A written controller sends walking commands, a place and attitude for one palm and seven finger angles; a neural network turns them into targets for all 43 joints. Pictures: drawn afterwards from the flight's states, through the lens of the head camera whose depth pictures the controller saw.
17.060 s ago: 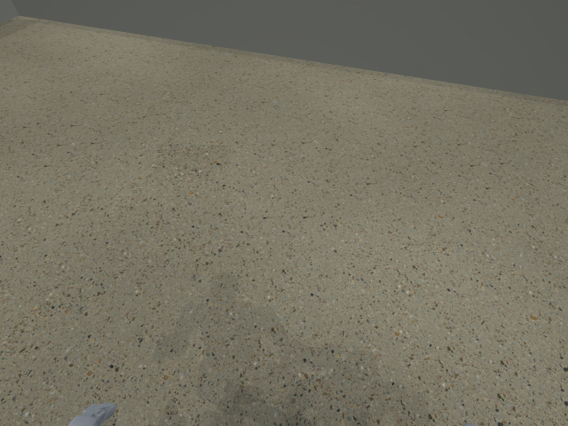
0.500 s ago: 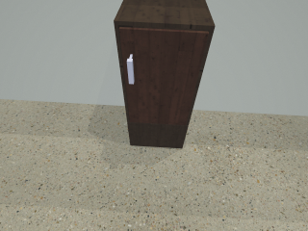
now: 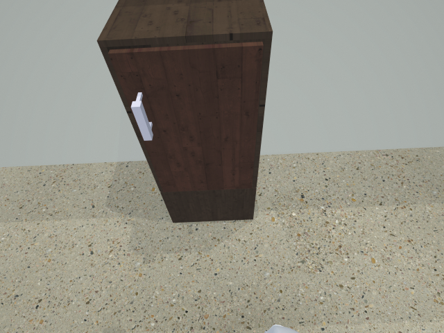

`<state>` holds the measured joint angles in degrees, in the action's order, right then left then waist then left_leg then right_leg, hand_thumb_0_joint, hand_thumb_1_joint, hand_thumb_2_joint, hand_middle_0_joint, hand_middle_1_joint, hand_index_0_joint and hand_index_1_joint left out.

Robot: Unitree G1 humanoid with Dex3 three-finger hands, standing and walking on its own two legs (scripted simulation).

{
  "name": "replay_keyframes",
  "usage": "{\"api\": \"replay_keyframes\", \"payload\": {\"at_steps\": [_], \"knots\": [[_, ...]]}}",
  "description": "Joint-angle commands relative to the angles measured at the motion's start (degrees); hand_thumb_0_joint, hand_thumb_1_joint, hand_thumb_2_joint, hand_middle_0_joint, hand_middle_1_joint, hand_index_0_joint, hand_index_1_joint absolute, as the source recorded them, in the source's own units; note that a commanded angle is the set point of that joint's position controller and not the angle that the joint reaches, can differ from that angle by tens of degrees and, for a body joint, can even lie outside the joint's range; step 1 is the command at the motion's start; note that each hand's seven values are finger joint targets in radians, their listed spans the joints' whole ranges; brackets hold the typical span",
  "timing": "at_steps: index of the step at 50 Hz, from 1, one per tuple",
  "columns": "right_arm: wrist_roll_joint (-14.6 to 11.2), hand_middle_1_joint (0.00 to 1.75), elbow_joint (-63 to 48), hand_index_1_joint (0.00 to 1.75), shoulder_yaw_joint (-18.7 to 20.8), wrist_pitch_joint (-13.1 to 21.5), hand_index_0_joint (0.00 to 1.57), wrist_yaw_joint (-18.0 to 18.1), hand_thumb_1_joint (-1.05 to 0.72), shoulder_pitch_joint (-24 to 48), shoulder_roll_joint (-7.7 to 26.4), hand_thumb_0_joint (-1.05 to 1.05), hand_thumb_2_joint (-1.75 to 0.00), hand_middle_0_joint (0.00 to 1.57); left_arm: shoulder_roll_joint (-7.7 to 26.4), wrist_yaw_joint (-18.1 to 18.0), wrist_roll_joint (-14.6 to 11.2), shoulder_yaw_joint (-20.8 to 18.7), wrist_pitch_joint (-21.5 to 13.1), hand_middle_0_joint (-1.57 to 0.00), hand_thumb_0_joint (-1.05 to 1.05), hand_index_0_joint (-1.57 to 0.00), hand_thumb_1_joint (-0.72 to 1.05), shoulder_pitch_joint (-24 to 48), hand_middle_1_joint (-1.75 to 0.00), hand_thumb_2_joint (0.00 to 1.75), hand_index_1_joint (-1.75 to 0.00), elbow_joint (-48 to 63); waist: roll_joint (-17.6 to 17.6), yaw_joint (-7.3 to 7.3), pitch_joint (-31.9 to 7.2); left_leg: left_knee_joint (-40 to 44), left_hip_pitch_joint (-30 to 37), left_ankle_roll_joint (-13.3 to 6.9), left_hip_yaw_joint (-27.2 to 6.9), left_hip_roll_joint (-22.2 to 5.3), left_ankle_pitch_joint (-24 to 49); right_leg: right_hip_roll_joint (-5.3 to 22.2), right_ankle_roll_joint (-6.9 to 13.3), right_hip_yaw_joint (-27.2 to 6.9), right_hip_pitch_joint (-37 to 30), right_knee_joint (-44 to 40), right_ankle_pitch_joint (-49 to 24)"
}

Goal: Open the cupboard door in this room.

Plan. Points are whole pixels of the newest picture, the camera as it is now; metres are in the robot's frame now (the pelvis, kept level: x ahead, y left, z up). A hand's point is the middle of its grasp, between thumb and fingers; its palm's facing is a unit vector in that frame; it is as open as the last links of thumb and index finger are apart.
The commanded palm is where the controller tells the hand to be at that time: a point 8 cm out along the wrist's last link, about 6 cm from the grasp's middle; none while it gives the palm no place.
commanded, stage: take the last steps up to it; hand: left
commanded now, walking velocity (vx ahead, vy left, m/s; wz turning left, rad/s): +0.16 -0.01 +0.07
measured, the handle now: (144, 116) +0.63 +0.24 -0.01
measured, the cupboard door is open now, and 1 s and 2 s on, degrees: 0 0 0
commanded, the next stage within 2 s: come to a stop and stand still in 0.04 s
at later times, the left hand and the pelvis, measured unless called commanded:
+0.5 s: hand out of the picture +0.11 +0.18 -0.17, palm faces +0.05 -0.98 -0.19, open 7.4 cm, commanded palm none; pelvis +0.09 +0.00 +0.01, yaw -1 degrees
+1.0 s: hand out of the picture +0.08 +0.15 -0.14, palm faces +0.05 -0.97 -0.23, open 7.3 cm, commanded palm none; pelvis +0.05 -0.04 +0.02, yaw +1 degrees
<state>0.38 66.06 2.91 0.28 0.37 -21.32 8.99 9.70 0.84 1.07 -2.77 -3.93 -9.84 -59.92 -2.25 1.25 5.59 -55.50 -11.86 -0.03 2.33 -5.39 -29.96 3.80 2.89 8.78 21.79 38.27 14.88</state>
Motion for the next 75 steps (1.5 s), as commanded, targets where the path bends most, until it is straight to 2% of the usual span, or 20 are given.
{"api": "replay_keyframes", "payload": {"at_steps": [1,4,13,15,16,19,22,26,32,33,34,35,37,40,49,51,54,55,61,75], "knots": [[0.6,0.30,-5.8,0.30,0.9,1.3,0.20,-0.2,-0.90,4.0,3.5,0.00,-0.90,0.20,8.1,-1.7,-0.4,-1.3,0.7,-0.20,0.00,-0.20,0.90,-7.7,-0.30,0.90,-0.30,-0.4,8.4,-3.20,-1.5,-15.8,-18.4,-1.1,-2.7,-2.3,8.8,16.4,5.4,-21.0,-9.2,-26.4,4.2],[1.0,0.30,-4.2,0.30,0.5,0.3,0.20,-0.5,-0.90,0.2,1.4,0.00,-0.90,0.20,5.4,-2.0,0.0,-0.2,0.0,-0.20,0.00,-0.20,0.90,-5.7,-0.30,0.90,-0.30,0.1,7.1,-0.17,-3.2,-8.1,-13.9,0.4,-0.7,-1.7,12.6,12.7,4.0,-10.4,-6.7,-26.5,-8.5],[0.0,0.30,-5.3,0.30,-1.1,0.1,0.20,0.5,-0.90,5.8,1.7,0.00,-0.90,0.20,7.0,-2.9,-0.2,0.3,1.5,-0.20,0.00,-0.20,0.90,-6.2,-0.30,0.90,-0.30,-1.4,7.3,-1.35,-4.7,22.5,-4.7,2.2,1.5,1.4,18.9,10.7,4.6,-5.9,-13.4,-17.1,-35.9],[0.1,0.30,-5.1,0.30,-0.6,0.3,0.20,0.8,-0.90,5.2,3.8,0.00,-0.90,0.20,6.8,-3.3,-0.5,0.4,2.4,-0.20,0.00,-0.20,0.90,-6.8,-0.30,0.90,-0.30,-1.4,4.7,-0.85,-6.0,29.4,2.4,1.5,0.5,0.2,36.5,8.0,1.4,-5.3,-10.9,-11.8,-31.0],[0.2,0.30,-5.5,0.30,-0.1,0.5,0.20,1.1,-0.90,4.6,6.4,0.00,-0.90,0.20,5.6,-3.5,-0.6,0.4,2.9,-0.20,0.00,-0.20,0.90,-8.1,-0.30,0.90,-0.30,-0.9,-0.1,-1.15,-7.6,28.6,7.0,-0.6,-3.2,-5.0,54.3,5.4,-0.9,-4.0,-8.2,-8.9,-23.2],[0.2,0.30,-5.9,0.30,0.9,-0.4,0.20,1.9,-0.90,5.5,9.9,0.00,-0.90,0.20,4.0,-3.9,-0.7,0.7,4.4,-0.20,0.00,-0.20,0.90,-9.0,-0.30,0.90,-0.30,0.1,-12.2,-1.13,-6.5,32.7,7.0,-8.9,-10.4,-14.3,70.9,-0.2,-3.8,-3.0,-5.1,2.5,11.8],[0.6,0.30,-7.5,0.30,1.2,-1.0,0.20,2.7,-0.90,8.7,9.6,0.00,-0.90,0.20,5.4,-3.5,-0.7,-0.1,5.4,-0.20,0.00,-0.20,0.90,-7.0,-0.30,0.90,-0.30,0.8,-10.0,-0.80,-6.5,33.9,5.6,-12.7,-10.9,-15.6,67.5,-0.6,-3.4,-8.6,-0.8,16.3,20.5],[1.0,0.30,-9.5,0.30,2.6,-1.5,0.20,2.4,-0.90,11.5,11.2,0.00,-0.90,0.20,4.4,-3.1,-0.6,-0.8,5.6,-0.20,0.00,-0.20,0.90,-6.8,-0.30,0.90,-0.30,2.3,-4.3,-0.93,-13.1,31.2,11.2,-11.9,-8.7,-14.2,60.6,-1.6,-4.3,-9.6,2.8,18.6,17.1],[0.6,0.30,-10.3,0.30,2.6,-1.7,0.20,0.9,-0.90,14.8,9.7,0.00,-0.90,0.20,4.3,-2.6,-0.1,-0.4,4.7,-0.20,0.00,-0.20,0.90,-12.0,-0.30,0.90,-0.30,1.3,-2.1,-3.73,-13.1,29.1,-2.0,-5.5,-4.9,-7.6,27.8,-1.0,-4.6,-5.5,-14.3,-11.4,-0.7],[0.0,0.30,-10.4,0.30,2.1,-1.8,0.20,0.5,-0.90,14.0,6.6,0.00,-0.90,0.20,7.1,-2.8,0.6,-0.5,4.3,-0.20,0.00,-0.20,0.90,-11.9,-0.30,0.90,-0.30,1.4,6.5,-3.67,-10.5,24.5,-7.8,-2.1,-2.1,-2.1,14.2,3.7,-3.7,-11.6,-15.6,-19.4,-1.2],[-0.3,0.30,-11.4,0.30,1.2,-2.2,0.20,0.0,-0.90,14.4,3.1,0.00,-0.90,0.20,11.1,-2.8,0.9,-0.6,3.9,-0.20,0.00,-0.20,0.90,-8.6,-0.30,0.90,-0.30,2.4,18.1,-2.56,-6.0,19.8,-12.4,1.3,1.1,3.2,3.6,13.9,0.3,-24.9,-9.8,-25.4,5.1],[0.0,0.30,-12.1,0.30,1.3,-2.6,0.20,-0.3,-0.90,16.8,5.2,0.00,-0.90,0.20,12.6,-2.7,0.6,-0.6,4.0,-0.20,0.00,-0.20,0.90,-5.5,-0.30,0.90,-0.30,4.2,15.8,-3.57,-2.4,14.7,-9.4,1.2,-1.2,2.6,1.2,18.0,4.4,-27.9,-0.8,-29.7,12.4],[0.5,0.30,-11.2,0.30,1.4,-3.0,0.20,-0.7,-0.90,16.1,5.4,0.00,-0.90,0.20,12.8,-2.8,0.7,-1.1,3.8,-0.20,0.00,-0.20,0.90,-1.9,-0.30,0.90,-0.30,4.9,13.9,-2.43,0.1,10.4,-9.9,0.8,-2.6,2.2,4.2,15.7,4.4,-27.4,1.7,-29.9,16.3],[0.7,0.30,-8.2,0.30,1.2,-2.4,0.20,-0.9,-0.90,11.3,6.2,0.00,-0.90,0.20,10.8,-2.4,0.3,-0.6,3.3,-0.20,0.00,-0.20,0.90,-2.2,-0.30,0.90,-0.30,4.3,11.0,-1.71,1.5,7.1,-11.6,0.9,-2.3,2.8,9.6,12.5,3.4,-20.7,-4.1,-26.6,3.6],[0.0,0.30,-8.6,0.30,0.0,-1.0,0.20,0.3,-0.90,9.5,5.6,0.00,-0.90,0.20,11.7,-3.0,0.4,-1.5,3.2,-0.20,0.00,-0.20,0.90,-8.4,-0.30,0.90,-0.30,1.3,10.9,-4.27,-6.1,22.6,-7.3,2.0,-0.5,4.1,7.2,14.1,5.9,-18.0,-18.7,-17.8,-26.2],[0.0,0.30,-6.7,0.30,-0.3,-0.4,0.20,0.5,-0.90,5.3,5.1,0.00,-0.90,0.20,11.0,-2.9,-0.2,-1.2,3.4,-0.20,0.00,-0.20,0.90,-5.7,-0.30,0.90,-0.30,1.0,11.3,-2.10,-7.8,33.4,2.5,1.7,0.6,4.7,17.4,10.6,2.6,-14.7,-14.5,-15.0,-22.3],[0.4,0.30,-6.0,0.30,0.2,0.5,0.20,1.1,-0.90,5.0,10.3,0.00,-0.90,0.20,5.7,-2.6,-0.7,0.2,4.1,-0.20,0.00,-0.20,0.90,-6.2,-0.30,0.90,-0.30,1.1,-3.1,-2.66,-9.6,35.2,8.5,-3.5,-9.6,-7.0,32.9,2.2,-3.2,-6.5,-7.0,-10.1,-3.2],[0.5,0.30,-6.2,0.30,0.1,0.1,0.20,1.1,-0.90,6.9,10.6,0.00,-0.90,0.20,5.0,-2.6,-0.4,0.4,4.2,-0.20,0.00,-0.20,0.90,-5.9,-0.30,0.90,-0.30,0.7,-1.8,-3.02,-7.3,36.5,4.1,-4.2,-8.7,-7.6,27.1,1.3,-3.7,-5.9,-8.8,-11.5,1.1],[0.0,0.30,-4.2,0.30,-1.1,0.6,0.20,1.7,-0.90,6.6,7.3,0.00,-0.90,0.20,5.9,-2.4,-0.5,1.5,4.1,-0.20,0.00,-0.20,0.90,-6.0,-0.30,0.90,-0.30,-3.0,-2.1,-2.28,-2.9,36.1,2.4,-1.5,-4.1,-2.2,30.6,2.7,-3.5,-7.2,-12.8,-15.1,-10.4],[-0.1,0.30,-2.4,0.30,-1.5,1.4,0.20,2.0,-0.90,4.2,6.5,0.00,-0.90,0.20,5.1,-2.9,-0.5,2.1,3.9,-0.20,0.00,-0.20,0.90,-7.2,-0.30,0.90,-0.30,-4.6,0.5,-1.80,-2.8,36.9,4.6,-0.8,-3.5,-1.6,34.4,3.4,-4.1,-6.9,-14.2,-16.1,-12.6]]}}
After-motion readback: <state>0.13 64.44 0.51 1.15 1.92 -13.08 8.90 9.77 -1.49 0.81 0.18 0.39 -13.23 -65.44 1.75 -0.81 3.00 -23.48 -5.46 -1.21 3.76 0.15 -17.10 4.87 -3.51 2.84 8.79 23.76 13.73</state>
